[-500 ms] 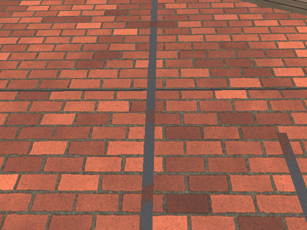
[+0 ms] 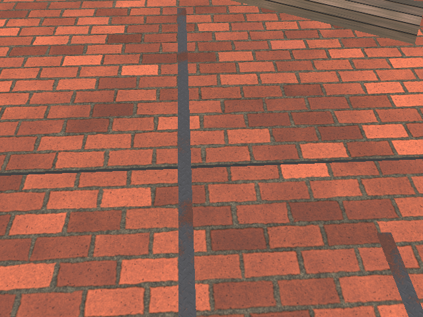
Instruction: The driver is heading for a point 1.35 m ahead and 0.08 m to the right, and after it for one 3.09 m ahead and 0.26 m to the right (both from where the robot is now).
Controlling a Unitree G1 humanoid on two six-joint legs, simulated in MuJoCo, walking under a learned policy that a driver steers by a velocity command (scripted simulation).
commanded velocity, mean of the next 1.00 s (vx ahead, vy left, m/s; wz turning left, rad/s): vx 0.50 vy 0.00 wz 0.00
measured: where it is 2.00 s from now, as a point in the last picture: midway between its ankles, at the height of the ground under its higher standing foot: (218, 178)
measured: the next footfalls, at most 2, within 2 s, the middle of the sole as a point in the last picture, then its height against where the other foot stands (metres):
right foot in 0.30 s outside the picture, level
left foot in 0.88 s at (191, 277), level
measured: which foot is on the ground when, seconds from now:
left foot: down 0.00-0.32, up 0.34-0.86, down 0.88-1.00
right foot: up 0.00-0.28, down 0.30-0.88, up 0.90-1.00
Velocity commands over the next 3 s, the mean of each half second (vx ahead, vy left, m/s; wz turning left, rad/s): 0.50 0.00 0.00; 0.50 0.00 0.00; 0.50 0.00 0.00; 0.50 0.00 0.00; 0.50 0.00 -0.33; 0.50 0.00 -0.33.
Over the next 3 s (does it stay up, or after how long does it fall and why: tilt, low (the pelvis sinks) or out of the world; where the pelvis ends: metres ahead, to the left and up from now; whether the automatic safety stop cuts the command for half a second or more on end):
stays up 1.64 -0.11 -0.01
